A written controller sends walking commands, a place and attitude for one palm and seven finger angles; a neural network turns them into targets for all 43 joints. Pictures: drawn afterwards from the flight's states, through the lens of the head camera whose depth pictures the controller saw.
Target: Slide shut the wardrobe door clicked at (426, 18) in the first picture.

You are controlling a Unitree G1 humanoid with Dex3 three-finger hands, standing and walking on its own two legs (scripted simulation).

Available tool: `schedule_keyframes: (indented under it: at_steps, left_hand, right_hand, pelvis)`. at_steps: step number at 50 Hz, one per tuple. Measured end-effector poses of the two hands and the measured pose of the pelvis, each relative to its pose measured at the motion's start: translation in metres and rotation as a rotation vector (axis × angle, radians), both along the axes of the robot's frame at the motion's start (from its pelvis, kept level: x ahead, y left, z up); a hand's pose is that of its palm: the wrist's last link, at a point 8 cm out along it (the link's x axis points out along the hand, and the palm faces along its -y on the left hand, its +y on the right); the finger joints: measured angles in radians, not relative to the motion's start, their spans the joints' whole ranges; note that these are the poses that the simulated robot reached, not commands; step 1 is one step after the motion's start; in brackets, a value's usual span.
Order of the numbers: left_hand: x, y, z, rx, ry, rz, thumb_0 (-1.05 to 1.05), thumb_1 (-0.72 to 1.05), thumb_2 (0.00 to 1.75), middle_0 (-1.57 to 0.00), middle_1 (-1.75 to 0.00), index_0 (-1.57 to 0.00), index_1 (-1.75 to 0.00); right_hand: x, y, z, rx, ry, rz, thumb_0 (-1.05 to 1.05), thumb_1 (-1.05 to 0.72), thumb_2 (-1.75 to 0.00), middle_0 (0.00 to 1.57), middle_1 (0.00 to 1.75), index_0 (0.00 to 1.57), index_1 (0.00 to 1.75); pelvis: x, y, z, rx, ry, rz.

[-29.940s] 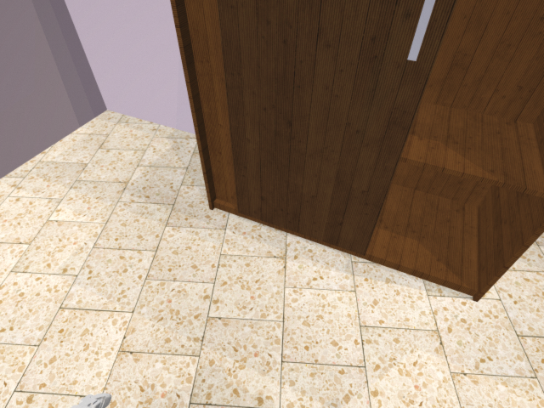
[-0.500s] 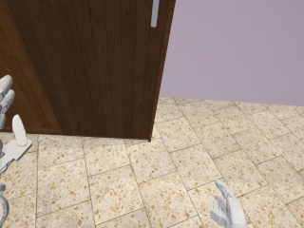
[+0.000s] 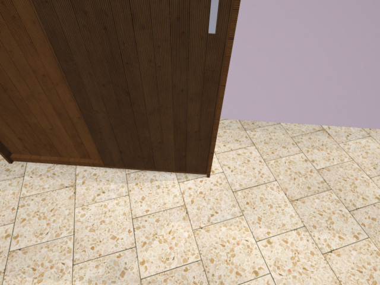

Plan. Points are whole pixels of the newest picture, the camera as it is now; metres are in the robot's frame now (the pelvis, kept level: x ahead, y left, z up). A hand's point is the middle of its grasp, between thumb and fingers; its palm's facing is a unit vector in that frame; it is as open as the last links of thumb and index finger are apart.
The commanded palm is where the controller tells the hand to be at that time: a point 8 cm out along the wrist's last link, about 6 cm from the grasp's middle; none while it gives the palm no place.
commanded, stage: let the arm hang, fingers relaxed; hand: left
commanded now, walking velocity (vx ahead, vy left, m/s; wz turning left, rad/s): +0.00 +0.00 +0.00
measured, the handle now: out of the picture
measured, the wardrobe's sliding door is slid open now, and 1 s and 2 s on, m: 0.00 0.00 0.00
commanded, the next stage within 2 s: look to check the result in 0.80 s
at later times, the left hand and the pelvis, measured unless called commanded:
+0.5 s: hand out of the picture -0.02 +0.20 -0.16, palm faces -0.03 -0.98 -0.19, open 7.4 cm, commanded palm none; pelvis -0.01 +0.03 +0.02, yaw -2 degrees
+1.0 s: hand out of the picture -0.04 +0.21 -0.16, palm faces -0.02 -0.99 -0.17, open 7.4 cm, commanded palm none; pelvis -0.02 +0.05 +0.02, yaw -3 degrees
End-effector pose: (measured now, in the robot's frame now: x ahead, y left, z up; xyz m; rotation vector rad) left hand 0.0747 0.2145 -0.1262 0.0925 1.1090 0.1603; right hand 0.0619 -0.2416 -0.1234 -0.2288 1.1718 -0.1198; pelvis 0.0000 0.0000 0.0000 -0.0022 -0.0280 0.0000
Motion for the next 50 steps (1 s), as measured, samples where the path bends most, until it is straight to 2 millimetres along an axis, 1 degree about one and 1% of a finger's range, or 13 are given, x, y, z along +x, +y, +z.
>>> schedule_keyframes:
  at_steps: [3, 8, 13, 19, 24, 29, 33, 38, 44, 50]
  left_hand:
    - [-0.020, 0.009, -0.003, 0.010, 0.061, -0.013, -0.07, 1.04, 0.90, -0.21, -0.30, -0.21, -0.30]
    - [-0.057, 0.025, 0.001, 0.038, 0.201, -0.042, -0.04, 0.99, 0.90, -0.20, -0.30, -0.20, -0.30]
    - [-0.080, 0.038, 0.006, 0.062, 0.282, -0.044, -0.02, 0.94, 0.90, -0.20, -0.30, -0.20, -0.30]
    - [-0.091, 0.042, 0.005, 0.059, 0.315, -0.043, 0.00, 0.92, 0.90, -0.20, -0.30, -0.20, -0.30]
    - [-0.092, 0.039, 0.002, 0.034, 0.322, -0.051, 0.00, 0.91, 0.90, -0.19, -0.30, -0.20, -0.30]
    - [-0.092, 0.033, -0.002, 0.006, 0.326, -0.058, 0.00, 0.91, 0.90, -0.19, -0.30, -0.20, -0.30]
    - [-0.093, 0.031, -0.004, -0.012, 0.330, -0.059, 0.00, 0.91, 0.90, -0.20, -0.30, -0.20, -0.30]
    - [-0.098, 0.032, -0.005, -0.020, 0.342, -0.057, 0.00, 0.91, 0.90, -0.20, -0.30, -0.20, -0.30]
    - [-0.108, 0.038, -0.004, -0.012, 0.370, -0.047, 0.00, 0.91, 0.90, -0.20, -0.30, -0.20, -0.30]
    - [-0.119, 0.044, -0.002, 0.004, 0.399, -0.037, 0.00, 0.91, 0.90, -0.19, -0.30, -0.20, -0.30]
  right_hand:
    - [-0.015, 0.006, 0.004, 0.001, 0.065, -0.007, 0.00, -0.91, -0.90, 0.20, 0.30, 0.20, 0.30]
    - [-0.035, 0.017, 0.000, 0.027, 0.108, -0.063, 0.00, -0.91, -0.90, 0.20, 0.30, 0.20, 0.30]
    - [-0.056, 0.028, -0.005, 0.053, 0.149, -0.098, 0.00, -0.92, -0.90, 0.20, 0.30, 0.20, 0.30]
    - [-0.083, 0.046, -0.009, 0.079, 0.216, -0.123, 0.00, -0.92, -0.90, 0.20, 0.30, 0.20, 0.30]
    - [-0.104, 0.061, -0.010, 0.095, 0.265, -0.145, 0.00, -0.91, -0.90, 0.20, 0.30, 0.20, 0.30]
    - [-0.119, 0.074, -0.009, 0.104, 0.297, -0.166, 0.00, -0.91, -0.90, 0.20, 0.30, 0.20, 0.30]
    - [-0.125, 0.082, -0.008, 0.105, 0.309, -0.178, 0.00, -0.91, -0.90, 0.20, 0.30, 0.20, 0.30]
    - [-0.126, 0.088, -0.008, 0.106, 0.308, -0.187, 0.00, -0.91, -0.90, 0.20, 0.30, 0.20, 0.30]
    - [-0.121, 0.091, -0.009, 0.105, 0.297, -0.185, 0.00, -0.91, -0.90, 0.20, 0.30, 0.20, 0.30]
    - [-0.111, 0.088, -0.010, 0.103, 0.279, -0.180, 0.00, -0.91, -0.90, 0.20, 0.30, 0.20, 0.30]
  pelvis:
    - [-0.003, -0.001, 0.007, -0.006, -0.001, -0.001]
    - [-0.006, 0.007, 0.014, -0.016, -0.005, -0.015]
    - [-0.007, 0.016, 0.018, -0.014, -0.013, -0.028]
    - [-0.009, 0.024, 0.019, -0.012, -0.021, -0.037]
    - [-0.012, 0.031, 0.019, -0.011, -0.020, -0.042]
    - [-0.013, 0.037, 0.019, -0.010, -0.015, -0.045]
    - [-0.014, 0.041, 0.019, -0.010, -0.012, -0.046]
    - [-0.015, 0.046, 0.019, -0.009, -0.008, -0.048]
    - [-0.016, 0.050, 0.018, -0.007, 0.000, -0.049]
    - [-0.015, 0.051, 0.018, -0.005, 0.005, -0.051]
